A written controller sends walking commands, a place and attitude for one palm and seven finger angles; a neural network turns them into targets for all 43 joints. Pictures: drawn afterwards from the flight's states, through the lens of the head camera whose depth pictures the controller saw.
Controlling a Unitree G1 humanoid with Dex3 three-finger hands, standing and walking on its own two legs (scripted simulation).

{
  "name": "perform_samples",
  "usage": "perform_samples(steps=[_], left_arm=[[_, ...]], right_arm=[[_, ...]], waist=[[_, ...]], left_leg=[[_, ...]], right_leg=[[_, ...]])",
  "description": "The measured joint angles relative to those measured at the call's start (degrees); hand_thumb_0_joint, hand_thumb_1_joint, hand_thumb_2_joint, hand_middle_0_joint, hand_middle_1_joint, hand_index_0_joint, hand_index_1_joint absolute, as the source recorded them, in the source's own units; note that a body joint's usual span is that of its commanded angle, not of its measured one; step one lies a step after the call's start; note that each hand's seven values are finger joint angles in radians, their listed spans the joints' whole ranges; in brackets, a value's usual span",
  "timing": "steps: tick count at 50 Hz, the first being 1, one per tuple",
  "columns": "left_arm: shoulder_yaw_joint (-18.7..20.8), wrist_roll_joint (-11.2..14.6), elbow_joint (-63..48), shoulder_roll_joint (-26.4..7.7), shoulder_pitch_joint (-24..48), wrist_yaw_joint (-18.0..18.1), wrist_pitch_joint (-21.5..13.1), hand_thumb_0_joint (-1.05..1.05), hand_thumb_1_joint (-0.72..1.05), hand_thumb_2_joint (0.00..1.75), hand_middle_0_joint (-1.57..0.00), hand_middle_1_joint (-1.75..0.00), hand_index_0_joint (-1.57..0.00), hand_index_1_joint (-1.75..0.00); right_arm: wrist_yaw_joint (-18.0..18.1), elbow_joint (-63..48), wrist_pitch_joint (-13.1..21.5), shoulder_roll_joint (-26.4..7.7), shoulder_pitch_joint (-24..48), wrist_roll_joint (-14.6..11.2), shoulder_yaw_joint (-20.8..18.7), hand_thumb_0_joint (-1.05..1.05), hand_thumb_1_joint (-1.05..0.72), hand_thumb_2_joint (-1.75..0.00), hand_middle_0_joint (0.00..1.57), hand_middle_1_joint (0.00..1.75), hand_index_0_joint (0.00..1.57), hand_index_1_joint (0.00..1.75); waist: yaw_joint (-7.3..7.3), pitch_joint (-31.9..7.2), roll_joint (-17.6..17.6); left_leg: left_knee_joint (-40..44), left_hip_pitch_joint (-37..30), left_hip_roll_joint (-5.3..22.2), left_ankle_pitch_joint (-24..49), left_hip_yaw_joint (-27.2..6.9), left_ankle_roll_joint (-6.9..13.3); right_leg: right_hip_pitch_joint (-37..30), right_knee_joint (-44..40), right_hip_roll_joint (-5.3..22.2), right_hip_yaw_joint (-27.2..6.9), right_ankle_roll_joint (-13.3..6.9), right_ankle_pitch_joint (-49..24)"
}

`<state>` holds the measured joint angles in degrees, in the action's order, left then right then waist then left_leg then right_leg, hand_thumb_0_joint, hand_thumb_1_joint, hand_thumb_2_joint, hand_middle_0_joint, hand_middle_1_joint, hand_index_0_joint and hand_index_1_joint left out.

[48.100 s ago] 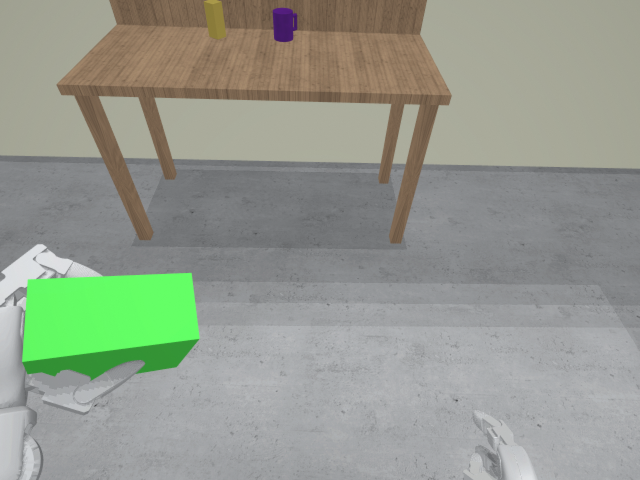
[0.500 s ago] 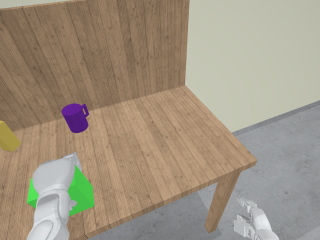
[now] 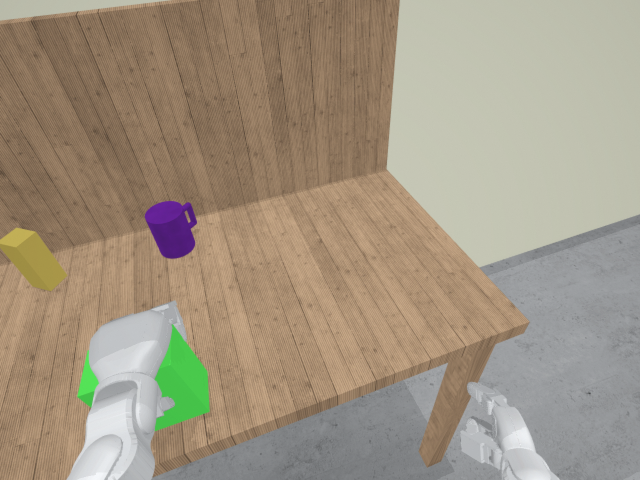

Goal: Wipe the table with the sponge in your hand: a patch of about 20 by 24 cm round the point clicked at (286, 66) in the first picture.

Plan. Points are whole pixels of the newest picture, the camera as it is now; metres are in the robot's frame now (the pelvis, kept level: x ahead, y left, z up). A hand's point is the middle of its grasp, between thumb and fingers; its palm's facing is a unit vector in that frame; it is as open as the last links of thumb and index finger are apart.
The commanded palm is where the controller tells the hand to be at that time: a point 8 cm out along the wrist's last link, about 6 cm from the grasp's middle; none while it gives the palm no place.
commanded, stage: lift the sponge slowly off the table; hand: left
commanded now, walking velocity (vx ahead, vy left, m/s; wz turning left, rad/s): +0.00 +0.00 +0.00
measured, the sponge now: (158, 390) +0.22 +0.27 -0.02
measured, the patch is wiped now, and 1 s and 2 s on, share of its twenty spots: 1.00 1.00 1.00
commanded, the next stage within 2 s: bring the sponge back beside the body in 1.50 s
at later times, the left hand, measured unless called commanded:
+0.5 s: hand (145, 351) +0.23 +0.26 +0.07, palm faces +0.01 -0.12 -0.99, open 10.1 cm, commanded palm +0.20 +0.26 +0.14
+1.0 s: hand (128, 334) +0.23 +0.27 +0.10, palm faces +0.09 -0.11 -0.99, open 10.1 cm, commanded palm +0.19 +0.26 +0.17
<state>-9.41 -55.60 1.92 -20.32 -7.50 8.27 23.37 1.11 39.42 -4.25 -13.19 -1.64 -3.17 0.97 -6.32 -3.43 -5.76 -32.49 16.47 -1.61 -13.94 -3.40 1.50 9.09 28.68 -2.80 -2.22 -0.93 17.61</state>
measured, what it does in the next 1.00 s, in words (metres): stands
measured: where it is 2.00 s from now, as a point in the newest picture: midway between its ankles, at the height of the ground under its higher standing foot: outside the picture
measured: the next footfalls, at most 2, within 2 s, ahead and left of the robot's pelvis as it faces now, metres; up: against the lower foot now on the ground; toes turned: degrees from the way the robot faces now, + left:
none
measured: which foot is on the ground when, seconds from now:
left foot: down 0.00-1.00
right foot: down 0.00-1.00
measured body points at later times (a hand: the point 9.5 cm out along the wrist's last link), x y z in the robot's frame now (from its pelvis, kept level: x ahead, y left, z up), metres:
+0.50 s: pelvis +0.00 -0.02 +0.00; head -0.04 -0.05 +0.45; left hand +0.22 +0.27 +0.12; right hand +0.24 -0.23 -0.07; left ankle +0.04 +0.10 -0.73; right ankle -0.02 -0.12 -0.73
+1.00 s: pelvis -0.01 -0.01 +0.01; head -0.05 -0.05 +0.45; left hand +0.22 +0.27 +0.16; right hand +0.25 -0.20 -0.06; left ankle +0.04 +0.10 -0.73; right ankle -0.02 -0.12 -0.73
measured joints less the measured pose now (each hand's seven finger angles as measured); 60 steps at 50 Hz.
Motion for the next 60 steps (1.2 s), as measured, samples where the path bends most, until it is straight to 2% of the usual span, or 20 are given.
perform_samples(steps=[7, 13, 20, 36, 50, 56, 60], left_arm=[[-0.14, 0.19, 1.35, -0.38, 2.00, -0.99, -0.15, 0.00, -0.48, 1.05, -0.69, -1.36, -0.71, -1.33], [0.73, 0.48, 1.23, -1.20, 3.45, -1.84, 0.04, 0.00, -0.49, 1.05, -0.70, -1.36, -0.72, -1.32], [1.92, 1.15, 0.16, -2.27, 3.03, -3.72, 0.44, 0.00, -0.49, 1.05, -0.71, -1.35, -0.72, -1.32], [4.76, 2.61, -2.83, -4.93, 2.68, -6.34, -1.11, 0.00, -0.49, 1.05, -0.71, -1.35, -0.73, -1.32], [3.34, 2.56, -6.27, -4.75, 4.63, -7.61, 1.63, 0.00, -0.50, 1.05, -0.71, -1.35, -0.73, -1.32], [3.01, 2.54, -6.42, -5.59, 6.10, -9.06, 3.66, 0.00, -0.50, 1.05, -0.72, -1.35, -0.73, -1.32], [2.32, 2.52, -6.24, -5.73, 7.94, -10.01, 3.73, 0.00, -0.50, 1.05, -0.72, -1.35, -0.73, -1.32]], right_arm=[[0.97, 0.79, 0.27, 0.05, 0.97, 0.26, 0.48, 0.01, -0.90, -0.90, 0.20, 0.30, 0.20, 0.30], [1.36, 1.17, 0.60, -0.35, 1.20, 0.27, 0.43, 0.01, -0.90, -0.90, 0.20, 0.30, 0.20, 0.30], [1.42, 1.34, 0.25, -1.24, 1.13, 0.32, 0.41, 0.01, -0.90, -0.90, 0.20, 0.30, 0.20, 0.30], [2.18, 1.61, 1.14, -2.02, 0.87, 0.43, 0.15, 0.01, -0.90, -0.90, 0.20, 0.30, 0.20, 0.30], [1.59, 1.36, 0.88, -0.94, 2.66, 0.30, 1.33, 0.01, -0.90, -0.90, 0.20, 0.30, 0.20, 0.30], [1.66, 1.18, 0.46, -0.95, 3.48, 0.08, 1.96, 0.01, -0.90, -0.90, 0.20, 0.30, 0.20, 0.30], [2.04, 0.99, 0.88, -1.08, 3.60, -0.03, 2.11, 0.01, -0.90, -0.90, 0.20, 0.30, 0.20, 0.30]], waist=[[-0.52, 0.95, 0.18], [-0.40, 1.23, 0.04], [0.04, 1.24, -0.25], [-0.19, 2.13, -0.51], [-0.87, 2.09, -0.69], [-1.11, 2.35, -0.67], [-1.33, 2.69, -0.67]], left_leg=[[1.28, -1.45, 0.25, 0.75, -0.28, -0.41], [2.42, -2.50, 0.53, 1.34, -0.51, -0.80], [3.52, -3.68, 0.78, 1.76, -0.55, -1.11], [4.70, -5.29, 0.94, 2.35, -0.58, -1.23], [5.94, -5.79, 0.32, 3.52, -0.17, -0.67], [6.08, -5.79, 0.12, 3.92, -0.21, -0.51], [6.16, -5.64, -0.10, 4.28, -0.38, -0.38]], right_leg=[[-1.32, -0.99, -0.23, 0.19, -0.36, -0.61], [-2.32, -2.03, -0.47, 0.34, -0.68, -1.19], [-3.36, -2.91, -0.68, 0.30, -0.95, -1.58], [-5.01, -4.25, -0.78, 0.22, -1.04, -2.30], [-5.21, -4.88, -0.07, -0.14, -0.39, -3.10], [-5.19, -4.88, 0.13, -0.08, -0.19, -3.37], [-5.03, -4.78, 0.31, 0.11, -0.10, -3.52]])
